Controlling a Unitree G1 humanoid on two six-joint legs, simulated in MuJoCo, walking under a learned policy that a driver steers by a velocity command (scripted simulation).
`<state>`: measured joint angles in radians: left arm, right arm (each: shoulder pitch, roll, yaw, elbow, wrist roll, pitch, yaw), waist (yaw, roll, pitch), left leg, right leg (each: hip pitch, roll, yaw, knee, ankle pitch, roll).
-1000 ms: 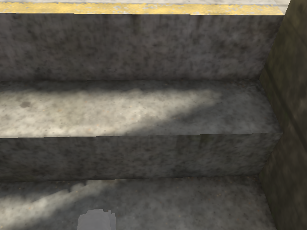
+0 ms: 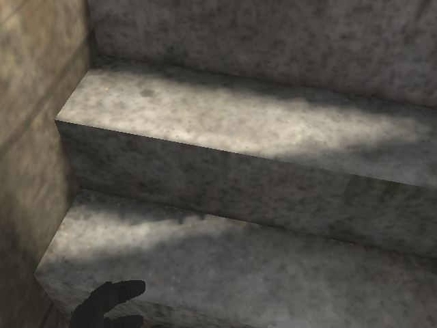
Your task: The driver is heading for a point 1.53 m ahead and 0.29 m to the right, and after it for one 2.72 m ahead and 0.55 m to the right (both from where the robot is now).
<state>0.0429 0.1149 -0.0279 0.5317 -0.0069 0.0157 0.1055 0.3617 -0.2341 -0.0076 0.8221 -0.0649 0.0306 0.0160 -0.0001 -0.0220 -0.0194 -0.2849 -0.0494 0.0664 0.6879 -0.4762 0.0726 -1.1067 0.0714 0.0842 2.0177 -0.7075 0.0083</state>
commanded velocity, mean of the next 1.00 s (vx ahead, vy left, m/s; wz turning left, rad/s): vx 0.05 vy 0.00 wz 0.01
